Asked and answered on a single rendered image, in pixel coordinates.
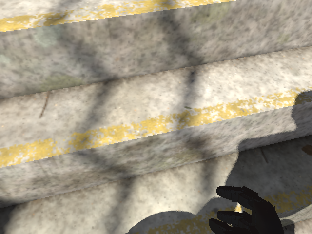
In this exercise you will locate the right robot hand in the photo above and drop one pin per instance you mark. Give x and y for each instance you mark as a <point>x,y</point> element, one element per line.
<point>264,219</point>

